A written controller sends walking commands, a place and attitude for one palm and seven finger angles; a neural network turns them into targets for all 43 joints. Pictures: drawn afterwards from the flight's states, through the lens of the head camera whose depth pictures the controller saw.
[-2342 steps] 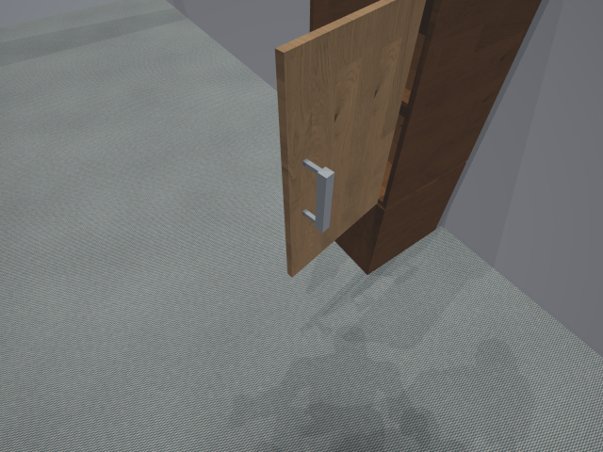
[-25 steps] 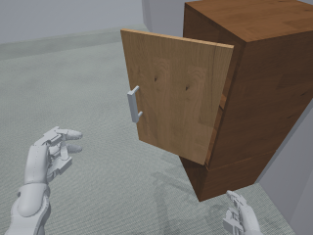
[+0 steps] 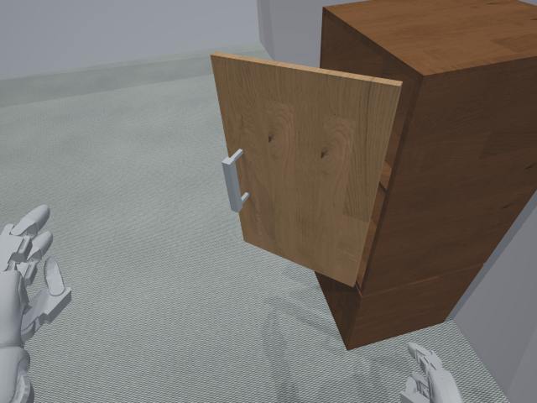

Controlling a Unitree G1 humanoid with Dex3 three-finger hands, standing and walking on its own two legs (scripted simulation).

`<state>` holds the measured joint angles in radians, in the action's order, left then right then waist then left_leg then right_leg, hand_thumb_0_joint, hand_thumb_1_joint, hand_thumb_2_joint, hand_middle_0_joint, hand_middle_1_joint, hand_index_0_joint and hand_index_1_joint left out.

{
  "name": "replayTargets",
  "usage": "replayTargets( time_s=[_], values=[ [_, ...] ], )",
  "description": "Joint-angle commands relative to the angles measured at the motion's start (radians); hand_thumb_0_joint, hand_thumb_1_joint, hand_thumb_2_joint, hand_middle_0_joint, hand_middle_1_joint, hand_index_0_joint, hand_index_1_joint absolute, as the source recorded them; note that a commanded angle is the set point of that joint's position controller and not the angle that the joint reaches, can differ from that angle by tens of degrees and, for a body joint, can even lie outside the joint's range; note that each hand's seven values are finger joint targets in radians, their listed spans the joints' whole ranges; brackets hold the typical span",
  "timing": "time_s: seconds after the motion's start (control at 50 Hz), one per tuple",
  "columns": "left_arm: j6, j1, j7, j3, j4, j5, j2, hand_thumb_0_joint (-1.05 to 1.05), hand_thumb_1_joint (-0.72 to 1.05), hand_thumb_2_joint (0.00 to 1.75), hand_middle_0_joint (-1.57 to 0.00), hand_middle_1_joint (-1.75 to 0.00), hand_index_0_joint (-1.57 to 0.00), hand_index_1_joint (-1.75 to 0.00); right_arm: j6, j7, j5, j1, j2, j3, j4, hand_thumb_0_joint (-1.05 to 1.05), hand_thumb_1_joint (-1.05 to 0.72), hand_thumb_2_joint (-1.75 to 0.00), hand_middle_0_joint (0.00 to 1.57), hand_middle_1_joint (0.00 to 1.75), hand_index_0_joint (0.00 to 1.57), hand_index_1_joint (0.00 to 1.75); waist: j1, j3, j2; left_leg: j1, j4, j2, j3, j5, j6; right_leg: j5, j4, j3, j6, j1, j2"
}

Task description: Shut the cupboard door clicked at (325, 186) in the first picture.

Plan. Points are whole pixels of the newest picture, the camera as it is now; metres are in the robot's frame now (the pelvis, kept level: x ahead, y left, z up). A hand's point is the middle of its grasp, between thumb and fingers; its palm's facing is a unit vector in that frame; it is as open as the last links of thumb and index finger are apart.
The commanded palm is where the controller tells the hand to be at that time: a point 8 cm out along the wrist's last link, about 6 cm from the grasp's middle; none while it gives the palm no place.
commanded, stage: draw the hand back to the body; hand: left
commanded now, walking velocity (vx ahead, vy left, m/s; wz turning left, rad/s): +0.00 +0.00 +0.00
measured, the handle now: (237, 181) +0.62 +0.17 -0.05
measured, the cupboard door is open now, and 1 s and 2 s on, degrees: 47 47 47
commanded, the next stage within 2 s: step back with the hand held close in 0.12 s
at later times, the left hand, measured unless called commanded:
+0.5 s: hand (73, 279) +0.20 +0.27 +0.15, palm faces +0.35 -0.79 -0.50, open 7.4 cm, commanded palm +0.15 +0.31 +0.17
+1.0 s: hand out of the picture +0.09 +0.32 +0.16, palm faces +0.45 -0.75 -0.49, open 7.4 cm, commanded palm +0.02 +0.35 +0.17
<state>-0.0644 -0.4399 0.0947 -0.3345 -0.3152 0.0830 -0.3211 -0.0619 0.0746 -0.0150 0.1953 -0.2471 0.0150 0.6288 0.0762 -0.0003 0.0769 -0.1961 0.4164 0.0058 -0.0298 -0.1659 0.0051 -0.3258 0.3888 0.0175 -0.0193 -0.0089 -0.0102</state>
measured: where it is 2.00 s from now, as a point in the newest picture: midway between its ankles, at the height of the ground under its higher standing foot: outside the picture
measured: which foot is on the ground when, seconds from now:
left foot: down 0.00-1.00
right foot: down 0.00-1.00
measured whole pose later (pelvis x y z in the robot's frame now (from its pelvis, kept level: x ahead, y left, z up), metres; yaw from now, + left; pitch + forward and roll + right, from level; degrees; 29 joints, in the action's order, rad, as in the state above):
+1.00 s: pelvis -0.10 +0.04 -0.01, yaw +4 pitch +1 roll -3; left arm -0.21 -0.53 0.12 -0.45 -0.49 0.06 -0.43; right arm -0.03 0.08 -0.01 0.20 -0.23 0.00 0.55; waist 0.00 -0.04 0.04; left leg -0.48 0.52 -0.01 -0.02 -0.11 0.07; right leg -0.30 0.55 0.01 0.01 -0.26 -0.04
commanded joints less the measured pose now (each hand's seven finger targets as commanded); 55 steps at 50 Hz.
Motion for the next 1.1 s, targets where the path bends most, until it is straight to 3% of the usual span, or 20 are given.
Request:
replayTargets(
  time_s=[0.0,0.06,0.14,0.22,0.24,0.26,0.34,0.42,0.52,0.62,0.7,0.74,0.82,0.84,0.9,0.94,1.02,1.04,1.06,1.08],
  values=[
    [-0.095,0.091,0.03,-0.149,-0.305,-0.007,-0.261,0.0,0.9,0.9,-0.2,-0.3,-0.2,-0.3,-0.079,0.014,-0.001,-0.156,-0.074,-0.027,-0.178,0.0,-0.9,-0.9,0.2,0.3,0.2,0.3,-0.001,0.107,-0.001,0.196,-0.006,-0.002,-0.005,0.152,0.042,0.296,-0.082,-0.005,0.016,-0.165,0.02],
    [-0.093,0.072,0.028,-0.155,-0.29,-0.004,-0.256,0.0,0.9,0.9,-0.2,-0.3,-0.2,-0.3,-0.078,0.013,-0.002,-0.155,-0.068,-0.025,-0.171,0.0,-0.9,-0.9,0.2,0.3,0.2,0.3,-0.005,0.066,0.014,0.18,-0.007,0.001,-0.012,0.156,0.036,0.307,-0.089,-0.006,0.018,-0.175,0.022],
    [-0.08,0.025,0.015,-0.159,-0.204,0.006,-0.234,0.0,0.9,0.9,-0.2,-0.3,-0.2,-0.3,-0.064,0.01,-0.004,-0.145,-0.072,-0.03,-0.167,0.0,-0.9,-0.9,0.2,0.3,0.2,0.3,-0.006,0.022,-0.06,0.167,-0.01,0.009,-0.016,0.165,0.036,0.333,-0.096,-0.002,0.025,-0.189,0.016],
    [-0.077,0.043,0.006,-0.139,-0.207,0.008,-0.216,0.0,0.9,0.9,-0.2,-0.3,-0.2,-0.3,-0.048,0.007,-0.006,-0.143,-0.075,-0.036,-0.177,0.0,-0.9,-0.9,0.2,0.3,0.2,0.3,-0.012,0.049,-0.064,0.181,-0.014,0.011,-0.021,0.162,0.04,0.33,-0.086,-0.003,0.031,-0.185,0.019],
    [-0.123,0.213,0.022,-0.276,-0.223,-0.002,-0.386,0.0,0.9,0.9,-0.2,-0.3,-0.2,-0.3,-0.025,0.004,-0.02,-0.133,-0.091,-0.03,-0.199,0.0,-0.9,-0.9,0.2,0.3,0.2,0.3,-0.052,-0.048,-0.022,0.127,0.04,0.021,-0.011,0.086,0.044,0.388,-0.152,-0.062,0.047,-0.275,0.072],
    [-0.129,0.08,0.01,-0.195,-0.18,-0.005,-0.287,0.0,0.9,0.9,-0.2,-0.3,-0.2,-0.3,-0.016,0.008,-0.007,-0.154,-0.086,-0.041,-0.172,0.0,-0.9,-0.9,0.2,0.3,0.2,0.3,-0.046,0.026,-0.105,0.097,0.094,0.023,-0.002,0.108,0.05,0.473,-0.116,-0.055,0.056,-0.257,0.104],
    [-0.139,0.024,0.007,-0.167,-0.25,-0.012,-0.275,0.0,0.9,0.9,-0.2,-0.3,-0.2,-0.3,0.016,0.01,-0.006,-0.152,-0.093,-0.054,-0.195,0.0,-0.9,-0.9,0.2,0.3,0.2,0.3,-0.05,0.132,-0.088,0.106,0.106,0.02,-0.025,0.225,0.054,0.714,-0.031,-0.043,0.084,-0.195,0.115],
    [-0.129,-0.032,0.022,-0.21,-0.335,-0.005,-0.313,0.0,0.9,0.9,-0.2,-0.3,-0.2,-0.3,0.049,0.019,-0.01,-0.136,-0.099,-0.061,-0.231,0.0,-0.9,-0.9,0.2,0.3,0.2,0.3,-0.053,0.217,-0.03,0.164,0.092,0.05,-0.015,0.454,0.056,0.685,0.038,-0.019,0.071,-0.179,0.077],
    [-0.117,-0.098,0.033,-0.248,-0.331,0.007,-0.33,0.0,0.9,0.9,-0.2,-0.3,-0.2,-0.3,0.081,0.025,-0.014,-0.121,-0.102,-0.066,-0.254,0.0,-0.9,-0.9,0.2,0.3,0.2,0.3,-0.058,0.216,-0.051,0.124,0.08,0.071,0.009,0.473,0.044,0.583,0.058,-0.017,0.043,-0.182,0.061],
    [-0.12,-0.139,0.039,-0.234,-0.294,0.015,-0.312,0.0,0.9,0.9,-0.2,-0.3,-0.2,-0.3,0.082,0.024,-0.015,-0.118,-0.11,-0.067,-0.258,0.0,-0.9,-0.9,0.2,0.3,0.2,0.3,-0.064,0.174,-0.034,0.051,0.029,0.088,0.032,0.307,0.039,0.381,0.038,-0.027,0.039,-0.221,0.05],
    [-0.139,-0.125,0.046,-0.218,-0.301,0.008,-0.302,0.0,0.9,0.9,-0.2,-0.3,-0.2,-0.3,0.057,0.027,-0.015,-0.12,-0.119,-0.063,-0.256,0.0,-0.9,-0.9,0.2,0.3,0.2,0.3,-0.067,0.125,-0.003,-0.071,-0.068,0.105,0.082,-0.007,0.049,0.184,0.042,-0.022,0.036,-0.206,0.024],
    [-0.154,-0.092,0.05,-0.239,-0.313,-0.005,-0.323,0.0,0.9,0.9,-0.2,-0.3,-0.2,-0.3,0.041,0.03,-0.01,-0.134,-0.134,-0.066,-0.255,0.0,-0.9,-0.9,0.2,0.3,0.2,0.3,-0.066,0.089,0.029,-0.195,-0.136,0.118,0.119,-0.242,0.065,0.103,0.057,-0.023,0.04,-0.148,0.002],
    [-0.186,-0.06,0.054,-0.234,-0.348,-0.025,-0.294,0.0,0.9,0.9,-0.2,-0.3,-0.2,-0.3,0.013,0.032,-0.006,-0.12,-0.137,-0.064,-0.256,0.0,-0.9,-0.9,0.2,0.3,0.2,0.3,-0.062,0.069,0.114,-0.434,-0.248,0.159,0.199,-0.522,0.089,0.05,0.193,0.003,0.038,0.008,-0.047],
    [-0.198,-0.041,0.054,-0.266,-0.37,-0.036,-0.331,0.0,0.9,0.9,-0.2,-0.3,-0.2,-0.3,0.002,0.033,0.0,-0.131,-0.146,-0.069,-0.254,0.0,-0.9,-0.9,0.2,0.3,0.2,0.3,-0.055,0.077,0.141,-0.477,-0.268,0.165,0.21,-0.567,0.095,0.047,0.223,0.009,0.039,0.044,-0.065],
    [-0.216,-0.061,0.053,-0.26,-0.404,-0.033,-0.309,0.0,0.9,0.9,-0.2,-0.3,-0.2,-0.3,-0.018,0.025,0.004,-0.104,-0.132,-0.07,-0.248,0.0,-0.9,-0.9,0.2,0.3,0.2,0.3,-0.056,0.109,0.163,-0.484,-0.232,0.161,0.2,-0.554,0.092,0.043,0.245,0.0,0.026,0.048,-0.062],
    [-0.225,-0.106,0.055,-0.288,-0.425,-0.023,-0.341,0.0,0.9,0.9,-0.2,-0.3,-0.2,-0.3,-0.032,0.013,0.009,-0.091,-0.124,-0.073,-0.235,0.0,-0.9,-0.9,0.2,0.3,0.2,0.3,-0.062,0.135,0.108,-0.367,-0.143,0.118,0.159,-0.462,0.064,0.01,0.147,-0.04,-0.001,-0.058,-0.031],
    [-0.233,-0.109,0.068,-0.234,-0.427,0.0,-0.308,0.0,0.9,0.9,-0.2,-0.3,-0.2,-0.3,-0.046,0.006,0.005,-0.057,-0.098,-0.073,-0.194,0.0,-0.9,-0.9,0.2,0.3,0.2,0.3,-0.085,0.149,-0.14,-0.012,0.173,0.025,0.043,-0.195,-0.002,-0.101,-0.076,-0.208,-0.063,-0.45,0.124],
    [-0.228,-0.108,0.077,-0.251,-0.403,0.001,-0.324,0.0,0.9,0.9,-0.2,-0.3,-0.2,-0.3,-0.046,0.008,0.01,-0.041,-0.104,-0.079,-0.17,0.0,-0.9,-0.9,0.2,0.3,0.2,0.3,-0.089,0.152,-0.173,0.044,0.25,0.012,0.032,-0.173,-0.012,-0.097,-0.114,-0.246,-0.084,-0.52,0.168],
    [-0.224,-0.066,0.08,-0.2,-0.39,-0.006,-0.286,0.0,0.9,0.9,-0.2,-0.3,-0.2,-0.3,-0.043,0.011,0.009,-0.05,-0.092,-0.071,-0.163,0.0,-0.9,-0.9,0.2,0.3,0.2,0.3,-0.099,0.107,-0.184,0.051,0.285,0.014,0.034,-0.16,-0.013,-0.069,-0.119,-0.256,-0.089,-0.571,0.198],
    [-0.225,-0.013,0.086,-0.194,-0.386,-0.016,-0.296,0.0,0.9,0.9,-0.2,-0.3,-0.2,-0.3,-0.044,0.017,0.01,-0.055,-0.095,-0.069,-0.157,0.0,-0.9,-0.9,0.2,0.3,0.2,0.3,-0.104,0.076,-0.172,0.043,0.276,0.019,0.035,-0.146,-0.012,-0.044,-0.105,-0.24,-0.079,-0.588,0.197]
  ],
)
